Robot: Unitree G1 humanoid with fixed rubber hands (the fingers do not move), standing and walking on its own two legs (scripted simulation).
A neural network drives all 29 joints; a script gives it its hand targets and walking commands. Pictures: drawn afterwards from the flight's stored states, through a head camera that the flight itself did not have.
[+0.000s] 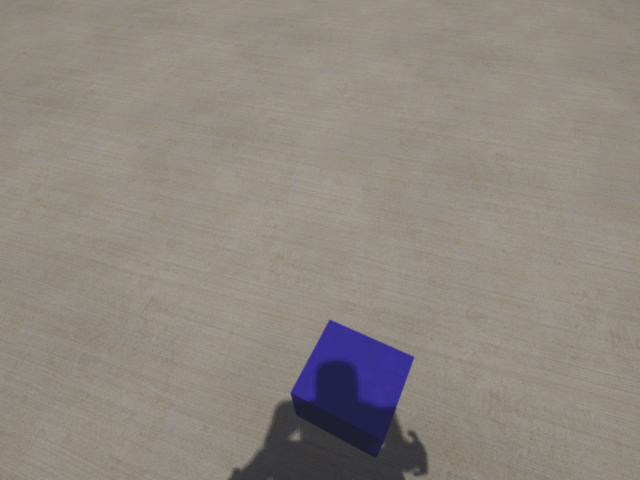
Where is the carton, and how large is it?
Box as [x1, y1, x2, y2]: [291, 320, 413, 457]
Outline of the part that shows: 329,320 291,391 296,414 375,457 384,439 413,357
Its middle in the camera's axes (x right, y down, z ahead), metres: +0.10 +0.42 +1.10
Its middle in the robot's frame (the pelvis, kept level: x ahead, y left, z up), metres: +0.46 -0.04 -0.66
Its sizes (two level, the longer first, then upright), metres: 0.256 0.233 0.208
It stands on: the floor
